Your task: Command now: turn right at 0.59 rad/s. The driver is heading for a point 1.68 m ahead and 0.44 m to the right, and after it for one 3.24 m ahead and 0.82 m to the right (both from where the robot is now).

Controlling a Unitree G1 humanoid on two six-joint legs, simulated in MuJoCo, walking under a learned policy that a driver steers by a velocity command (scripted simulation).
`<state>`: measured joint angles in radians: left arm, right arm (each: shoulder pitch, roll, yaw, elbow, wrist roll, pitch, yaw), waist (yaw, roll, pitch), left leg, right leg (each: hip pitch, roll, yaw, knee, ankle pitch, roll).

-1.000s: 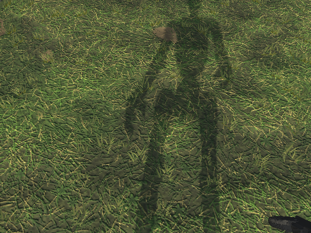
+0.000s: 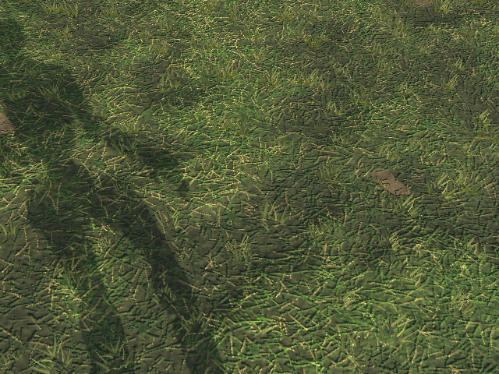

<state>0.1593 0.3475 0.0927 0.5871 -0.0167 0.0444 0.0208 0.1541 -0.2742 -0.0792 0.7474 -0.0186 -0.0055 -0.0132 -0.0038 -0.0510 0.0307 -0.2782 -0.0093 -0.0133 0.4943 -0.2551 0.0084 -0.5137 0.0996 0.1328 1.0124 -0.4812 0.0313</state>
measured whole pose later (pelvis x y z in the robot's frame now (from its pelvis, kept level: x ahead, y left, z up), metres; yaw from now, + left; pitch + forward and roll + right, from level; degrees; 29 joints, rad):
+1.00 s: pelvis +0.22 -0.08 +0.01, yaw -26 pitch +2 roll +1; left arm 0.26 0.30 0.05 0.66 -0.01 -0.06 0.00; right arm 0.34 -0.26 -0.05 0.81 0.00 -0.09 0.02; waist -0.04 -0.05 0.00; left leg -0.14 -0.05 0.01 0.33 -0.22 0.05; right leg -0.57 -0.05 0.05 1.05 -0.28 0.00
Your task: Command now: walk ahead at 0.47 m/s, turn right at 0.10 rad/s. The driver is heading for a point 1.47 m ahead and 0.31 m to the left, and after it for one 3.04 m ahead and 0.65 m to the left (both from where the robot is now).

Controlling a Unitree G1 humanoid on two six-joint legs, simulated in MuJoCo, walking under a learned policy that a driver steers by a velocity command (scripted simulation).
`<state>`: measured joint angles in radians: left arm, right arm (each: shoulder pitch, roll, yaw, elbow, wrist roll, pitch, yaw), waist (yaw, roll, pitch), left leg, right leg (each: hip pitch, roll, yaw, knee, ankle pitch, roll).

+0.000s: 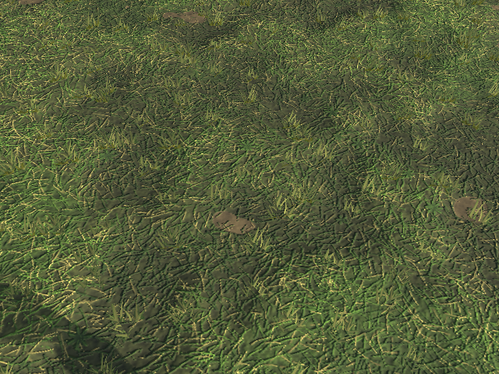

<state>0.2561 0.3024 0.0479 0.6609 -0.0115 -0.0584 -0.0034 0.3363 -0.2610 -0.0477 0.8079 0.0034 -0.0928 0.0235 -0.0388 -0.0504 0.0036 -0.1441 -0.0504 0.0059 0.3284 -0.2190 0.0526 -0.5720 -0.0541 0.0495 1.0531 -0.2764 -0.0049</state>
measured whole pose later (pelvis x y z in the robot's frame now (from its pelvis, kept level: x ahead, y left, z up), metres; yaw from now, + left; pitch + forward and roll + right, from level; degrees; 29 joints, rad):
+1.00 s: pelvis +0.55 +0.01 +0.00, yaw +0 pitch +1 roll +0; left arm 0.25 0.32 0.05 0.77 -0.01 -0.07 0.00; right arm 0.27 -0.28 -0.04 0.78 0.00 -0.08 0.03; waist -0.02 -0.04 0.03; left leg -0.24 -0.05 0.05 0.38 -0.16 0.07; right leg -0.54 -0.09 0.03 1.09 -0.30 0.00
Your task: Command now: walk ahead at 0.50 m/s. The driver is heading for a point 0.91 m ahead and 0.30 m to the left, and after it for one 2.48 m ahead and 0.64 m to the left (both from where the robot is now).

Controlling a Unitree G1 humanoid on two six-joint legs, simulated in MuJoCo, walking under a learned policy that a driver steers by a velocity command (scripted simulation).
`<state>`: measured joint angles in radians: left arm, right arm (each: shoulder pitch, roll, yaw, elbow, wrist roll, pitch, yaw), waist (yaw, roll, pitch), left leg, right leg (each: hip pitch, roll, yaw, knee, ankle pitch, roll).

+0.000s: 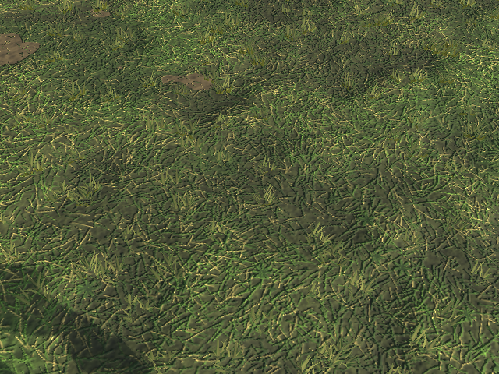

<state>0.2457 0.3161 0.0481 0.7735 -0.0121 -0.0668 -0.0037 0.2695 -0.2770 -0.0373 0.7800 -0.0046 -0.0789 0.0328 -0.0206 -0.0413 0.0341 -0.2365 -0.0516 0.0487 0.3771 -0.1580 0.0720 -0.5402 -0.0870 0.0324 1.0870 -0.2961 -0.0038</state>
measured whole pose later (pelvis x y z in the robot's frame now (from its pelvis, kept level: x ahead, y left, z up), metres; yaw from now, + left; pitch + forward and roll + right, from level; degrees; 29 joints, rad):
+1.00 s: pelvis +0.54 +0.03 -0.01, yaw +19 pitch +1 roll -1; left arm 0.21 0.30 0.06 0.83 -0.02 -0.10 0.00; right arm 0.20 -0.30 -0.08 0.70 0.02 -0.04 0.03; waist 0.00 -0.01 0.07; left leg -0.38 -0.07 0.02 0.55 -0.18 0.10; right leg -0.35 -0.05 0.02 1.20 -0.42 0.00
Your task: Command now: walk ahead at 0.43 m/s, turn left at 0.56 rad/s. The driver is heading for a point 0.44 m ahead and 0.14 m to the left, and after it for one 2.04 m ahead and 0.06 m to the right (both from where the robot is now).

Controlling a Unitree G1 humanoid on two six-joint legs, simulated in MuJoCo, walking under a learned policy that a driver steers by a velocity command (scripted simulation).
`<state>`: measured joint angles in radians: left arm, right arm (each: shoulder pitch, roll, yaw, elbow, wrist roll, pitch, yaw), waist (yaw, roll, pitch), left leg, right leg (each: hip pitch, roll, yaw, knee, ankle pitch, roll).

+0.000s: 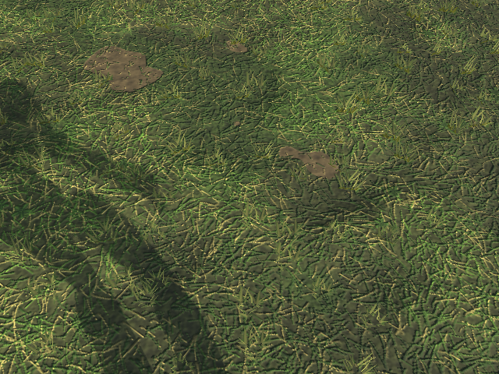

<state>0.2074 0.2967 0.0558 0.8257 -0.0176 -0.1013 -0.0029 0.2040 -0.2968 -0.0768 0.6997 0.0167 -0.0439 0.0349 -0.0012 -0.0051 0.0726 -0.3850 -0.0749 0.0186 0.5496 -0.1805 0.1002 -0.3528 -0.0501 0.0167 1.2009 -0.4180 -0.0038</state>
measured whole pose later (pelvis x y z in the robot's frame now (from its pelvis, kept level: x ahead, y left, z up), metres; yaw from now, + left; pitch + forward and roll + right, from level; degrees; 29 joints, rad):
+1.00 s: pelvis +0.20 +0.02 +0.02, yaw +36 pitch +2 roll -3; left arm 0.11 0.34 0.11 0.78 0.00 -0.03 0.00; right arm 0.33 -0.28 -0.06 0.65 0.00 -0.01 -0.03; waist -0.02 -0.03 0.00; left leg -0.21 -0.02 -0.11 0.39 -0.21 0.06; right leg -0.53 -0.01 0.03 0.88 -0.21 0.04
